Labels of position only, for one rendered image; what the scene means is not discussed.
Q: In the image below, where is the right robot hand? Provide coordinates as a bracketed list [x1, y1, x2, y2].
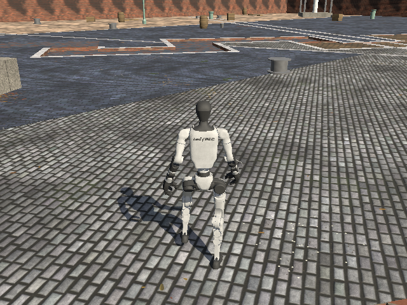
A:
[225, 172, 240, 185]

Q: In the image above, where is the left robot upper arm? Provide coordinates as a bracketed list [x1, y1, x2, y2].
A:
[173, 128, 190, 165]

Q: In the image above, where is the right robot forearm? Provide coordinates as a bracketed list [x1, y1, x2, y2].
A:
[227, 153, 238, 175]

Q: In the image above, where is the right robot shin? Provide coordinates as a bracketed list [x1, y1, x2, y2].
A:
[213, 217, 224, 261]

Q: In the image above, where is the humanoid robot head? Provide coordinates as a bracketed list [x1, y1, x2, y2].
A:
[193, 100, 214, 132]

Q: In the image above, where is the left robot hand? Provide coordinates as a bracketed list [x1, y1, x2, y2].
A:
[163, 180, 177, 196]

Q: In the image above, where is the right robot upper arm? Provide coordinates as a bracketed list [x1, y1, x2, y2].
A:
[217, 128, 234, 162]

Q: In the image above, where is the left robot forearm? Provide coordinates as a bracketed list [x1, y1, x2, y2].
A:
[165, 154, 179, 183]

